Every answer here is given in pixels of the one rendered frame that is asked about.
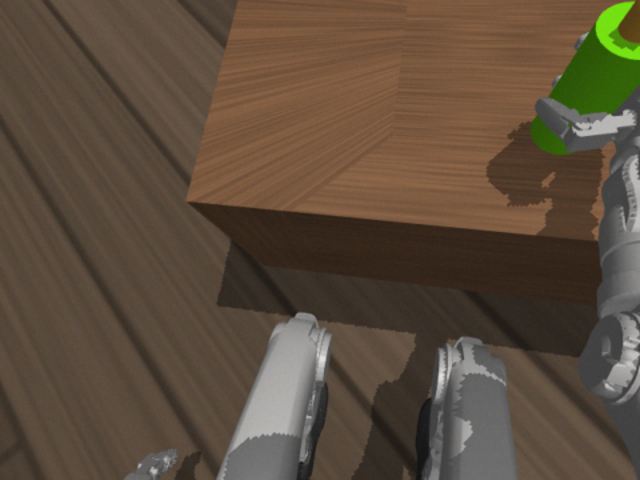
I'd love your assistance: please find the right robot arm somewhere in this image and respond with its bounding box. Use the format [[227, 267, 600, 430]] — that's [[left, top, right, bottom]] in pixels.
[[578, 136, 640, 480]]

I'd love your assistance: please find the right robot foot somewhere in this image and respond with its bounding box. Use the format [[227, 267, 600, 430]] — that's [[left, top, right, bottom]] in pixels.
[[415, 397, 432, 480]]

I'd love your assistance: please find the left robot hand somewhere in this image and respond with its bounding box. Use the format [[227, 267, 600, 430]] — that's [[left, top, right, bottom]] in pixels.
[[124, 449, 179, 480]]

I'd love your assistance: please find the left robot foot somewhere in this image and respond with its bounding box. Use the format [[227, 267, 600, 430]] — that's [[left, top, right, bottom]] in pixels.
[[297, 382, 328, 480]]

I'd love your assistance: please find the bottle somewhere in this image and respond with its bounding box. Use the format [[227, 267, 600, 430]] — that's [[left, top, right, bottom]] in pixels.
[[530, 0, 640, 155]]

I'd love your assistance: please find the right robot hand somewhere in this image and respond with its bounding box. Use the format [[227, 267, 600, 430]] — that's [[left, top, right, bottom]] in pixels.
[[535, 31, 640, 152]]

